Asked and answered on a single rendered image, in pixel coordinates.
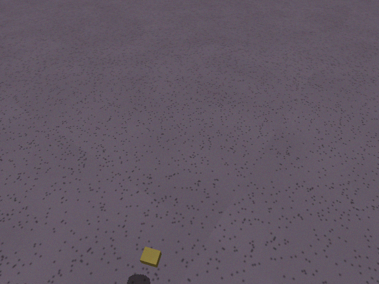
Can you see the small box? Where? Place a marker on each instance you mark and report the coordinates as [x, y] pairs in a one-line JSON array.
[[150, 257]]

